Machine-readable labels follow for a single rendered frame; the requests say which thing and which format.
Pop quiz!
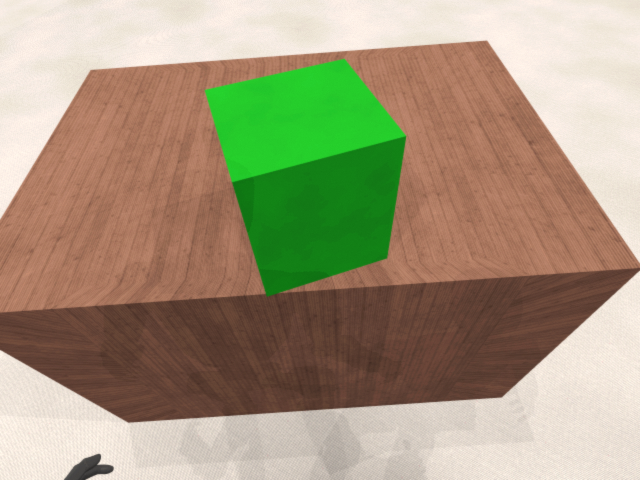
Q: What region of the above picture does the pedestal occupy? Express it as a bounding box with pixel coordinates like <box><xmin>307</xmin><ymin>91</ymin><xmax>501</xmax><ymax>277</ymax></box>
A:
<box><xmin>0</xmin><ymin>41</ymin><xmax>640</xmax><ymax>423</ymax></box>

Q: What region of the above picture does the robot left hand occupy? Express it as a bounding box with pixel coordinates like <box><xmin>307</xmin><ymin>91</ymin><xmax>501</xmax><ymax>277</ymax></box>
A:
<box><xmin>64</xmin><ymin>454</ymin><xmax>114</xmax><ymax>480</ymax></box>

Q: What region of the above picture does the carton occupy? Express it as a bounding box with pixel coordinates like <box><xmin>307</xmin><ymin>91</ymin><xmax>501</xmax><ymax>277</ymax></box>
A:
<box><xmin>205</xmin><ymin>59</ymin><xmax>406</xmax><ymax>297</ymax></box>

